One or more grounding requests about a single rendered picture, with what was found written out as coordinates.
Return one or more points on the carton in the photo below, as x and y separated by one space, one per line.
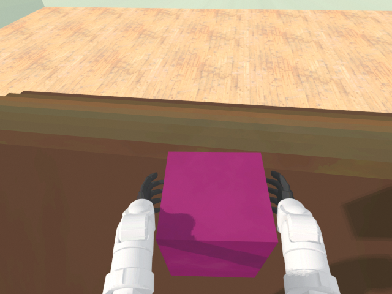
215 215

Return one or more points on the robot left hand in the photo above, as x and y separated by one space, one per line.
146 192

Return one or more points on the left robot forearm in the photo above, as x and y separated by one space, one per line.
131 268

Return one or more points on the robot right hand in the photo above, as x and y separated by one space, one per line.
283 189

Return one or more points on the right robot forearm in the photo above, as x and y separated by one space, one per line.
306 264

